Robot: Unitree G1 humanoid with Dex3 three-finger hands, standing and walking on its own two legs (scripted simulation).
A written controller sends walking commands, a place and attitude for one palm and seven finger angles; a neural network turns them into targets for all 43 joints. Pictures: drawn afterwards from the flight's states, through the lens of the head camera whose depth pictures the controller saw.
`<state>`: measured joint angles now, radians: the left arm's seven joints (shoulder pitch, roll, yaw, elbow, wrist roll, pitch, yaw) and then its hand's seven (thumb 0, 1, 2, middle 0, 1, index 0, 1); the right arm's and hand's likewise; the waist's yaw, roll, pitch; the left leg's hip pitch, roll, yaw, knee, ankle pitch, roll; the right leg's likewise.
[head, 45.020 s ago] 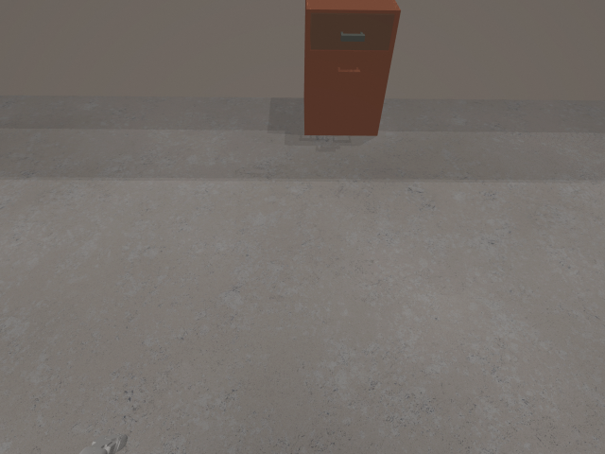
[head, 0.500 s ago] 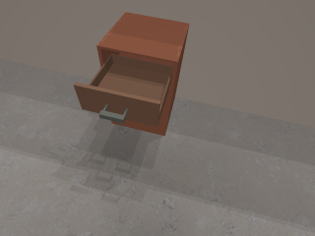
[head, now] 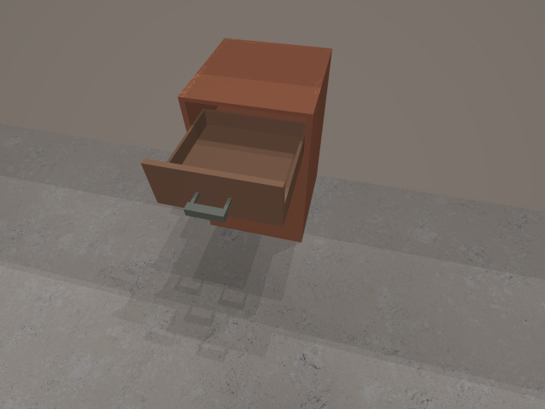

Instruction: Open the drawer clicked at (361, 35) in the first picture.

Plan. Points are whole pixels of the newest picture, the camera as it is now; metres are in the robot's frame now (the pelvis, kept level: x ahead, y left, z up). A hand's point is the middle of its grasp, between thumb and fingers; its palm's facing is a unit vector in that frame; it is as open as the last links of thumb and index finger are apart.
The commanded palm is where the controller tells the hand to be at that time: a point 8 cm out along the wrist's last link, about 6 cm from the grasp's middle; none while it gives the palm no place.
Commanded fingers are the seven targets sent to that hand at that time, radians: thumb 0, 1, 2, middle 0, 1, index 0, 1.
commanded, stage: let the arm hang, fingers relaxed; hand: left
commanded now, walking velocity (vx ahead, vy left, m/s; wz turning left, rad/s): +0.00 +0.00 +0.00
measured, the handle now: (209, 205) +0.62 +0.21 -0.20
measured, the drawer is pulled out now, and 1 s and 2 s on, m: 0.30 0.30 0.30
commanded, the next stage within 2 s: look to check the result in 0.30 s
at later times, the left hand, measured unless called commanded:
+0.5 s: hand out of the picture -0.01 +0.14 -0.17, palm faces +0.04 -0.98 -0.17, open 7.4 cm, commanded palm none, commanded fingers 0.00 0.90 0.90 -0.20 -0.30 -0.20 -0.30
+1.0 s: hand out of the picture +0.01 +0.13 -0.17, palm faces +0.05 -0.98 -0.17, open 7.4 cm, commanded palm none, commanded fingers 0.00 0.90 0.90 -0.20 -0.30 -0.20 -0.30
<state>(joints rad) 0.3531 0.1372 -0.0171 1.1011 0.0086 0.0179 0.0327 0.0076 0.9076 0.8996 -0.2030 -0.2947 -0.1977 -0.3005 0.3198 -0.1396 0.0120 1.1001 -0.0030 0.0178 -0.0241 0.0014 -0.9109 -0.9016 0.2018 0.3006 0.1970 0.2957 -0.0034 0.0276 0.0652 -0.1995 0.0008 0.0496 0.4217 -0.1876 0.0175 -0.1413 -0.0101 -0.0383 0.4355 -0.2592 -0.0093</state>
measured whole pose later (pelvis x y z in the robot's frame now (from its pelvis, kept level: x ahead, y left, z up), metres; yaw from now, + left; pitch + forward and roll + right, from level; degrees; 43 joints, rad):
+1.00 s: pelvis +0.03 -0.02 +0.00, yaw +1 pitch -2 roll +0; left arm 0.32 0.10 0.00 1.11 0.01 0.00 0.04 0.01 0.91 0.90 -0.20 -0.29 -0.20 -0.30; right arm 0.31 -0.11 0.01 1.12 0.00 0.01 -0.04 0.00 -0.91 -0.90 0.20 0.30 0.20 0.30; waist -0.01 0.01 0.07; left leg -0.17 0.02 0.03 0.42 -0.23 -0.01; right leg -0.10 0.01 -0.06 0.41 -0.29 -0.03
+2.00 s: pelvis +0.04 -0.01 -0.02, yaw +9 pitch -2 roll +0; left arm 0.27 0.17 0.06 1.03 0.01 0.04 0.03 0.01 0.90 0.90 -0.21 -0.30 -0.20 -0.30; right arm 0.29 -0.14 -0.03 1.06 -0.01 0.03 -0.03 0.00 -0.91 -0.90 0.20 0.30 0.20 0.30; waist -0.01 -0.05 0.11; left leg -0.28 -0.02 0.03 0.65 -0.32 0.04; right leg -0.18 -0.06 -0.16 0.71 -0.48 -0.01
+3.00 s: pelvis +0.08 -0.05 -0.01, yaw +17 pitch -2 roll +0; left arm 0.26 0.14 0.05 1.06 0.01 0.01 0.04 0.01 0.91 0.90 -0.21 -0.30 -0.20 -0.30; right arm 0.29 -0.14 -0.02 1.09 0.00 0.04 -0.05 0.00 -0.91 -0.90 0.20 0.30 0.20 0.30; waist -0.02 0.02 0.11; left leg -0.21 0.03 -0.04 0.56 -0.32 -0.02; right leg -0.12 0.00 -0.12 0.53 -0.38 -0.05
